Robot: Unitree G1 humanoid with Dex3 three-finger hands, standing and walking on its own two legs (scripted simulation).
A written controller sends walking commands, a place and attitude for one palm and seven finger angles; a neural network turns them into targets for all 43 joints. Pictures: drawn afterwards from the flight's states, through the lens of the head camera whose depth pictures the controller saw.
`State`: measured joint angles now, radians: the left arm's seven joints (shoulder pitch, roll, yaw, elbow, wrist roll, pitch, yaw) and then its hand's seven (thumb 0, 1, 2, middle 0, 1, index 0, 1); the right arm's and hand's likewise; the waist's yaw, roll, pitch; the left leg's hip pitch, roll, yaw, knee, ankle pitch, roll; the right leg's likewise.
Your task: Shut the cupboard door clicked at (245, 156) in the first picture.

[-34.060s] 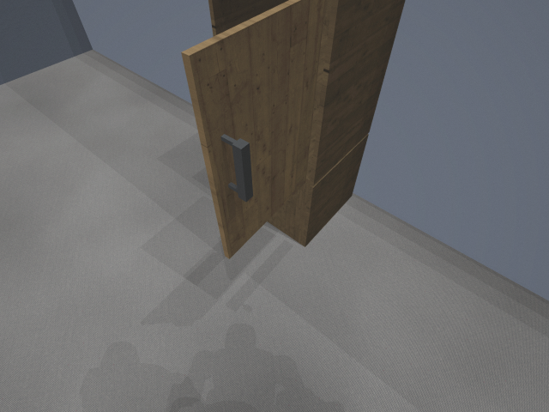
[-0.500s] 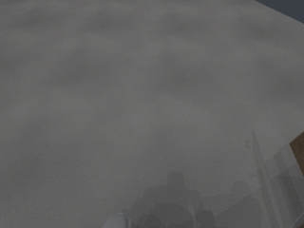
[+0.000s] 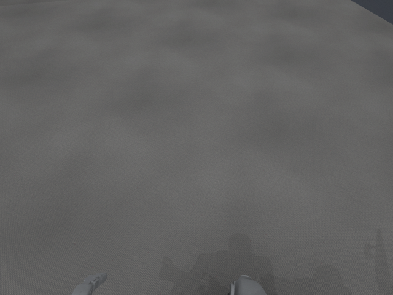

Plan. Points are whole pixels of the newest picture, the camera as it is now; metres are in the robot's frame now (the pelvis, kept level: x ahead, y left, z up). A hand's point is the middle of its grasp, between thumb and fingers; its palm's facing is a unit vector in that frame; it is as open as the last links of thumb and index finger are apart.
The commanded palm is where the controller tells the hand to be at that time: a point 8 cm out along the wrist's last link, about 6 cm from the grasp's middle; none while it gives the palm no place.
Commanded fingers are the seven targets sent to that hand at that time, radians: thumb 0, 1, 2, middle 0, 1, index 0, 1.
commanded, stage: walk to a spot facing it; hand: left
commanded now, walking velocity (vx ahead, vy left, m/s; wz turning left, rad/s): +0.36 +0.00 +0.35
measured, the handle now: out of the picture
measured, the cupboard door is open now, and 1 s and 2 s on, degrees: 59 59 59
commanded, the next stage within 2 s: turn to face it in 0.38 s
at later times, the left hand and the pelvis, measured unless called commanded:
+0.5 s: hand out of the picture +0.15 +0.16 -0.18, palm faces +0.29 -0.93 -0.21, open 7.3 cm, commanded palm none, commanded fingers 0.00 0.90 0.90 -0.20 -0.30 -0.20 -0.30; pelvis +0.21 -0.02 -0.01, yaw +16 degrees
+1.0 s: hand (124, 217) +0.34 +0.21 -0.17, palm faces +0.12 -0.97 -0.21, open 7.4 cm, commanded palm none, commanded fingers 0.00 0.90 0.90 -0.20 -0.30 -0.20 -0.30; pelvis +0.29 +0.01 -0.01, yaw +4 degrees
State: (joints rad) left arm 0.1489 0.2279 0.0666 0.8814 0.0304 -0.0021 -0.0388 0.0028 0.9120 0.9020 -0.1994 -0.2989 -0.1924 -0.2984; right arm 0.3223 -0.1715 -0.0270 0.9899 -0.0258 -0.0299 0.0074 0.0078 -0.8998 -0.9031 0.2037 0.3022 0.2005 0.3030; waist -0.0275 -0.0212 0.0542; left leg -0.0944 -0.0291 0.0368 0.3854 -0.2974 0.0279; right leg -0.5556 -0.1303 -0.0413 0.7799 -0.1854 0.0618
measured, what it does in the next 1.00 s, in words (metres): walks ahead: right foot, then left foot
